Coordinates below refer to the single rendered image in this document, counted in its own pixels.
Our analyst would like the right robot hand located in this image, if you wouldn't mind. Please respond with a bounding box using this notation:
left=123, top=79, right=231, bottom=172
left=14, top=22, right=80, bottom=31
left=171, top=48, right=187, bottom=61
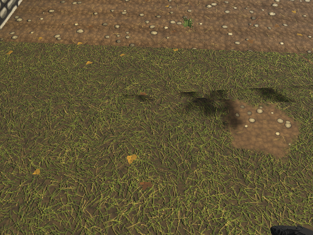
left=270, top=225, right=313, bottom=235

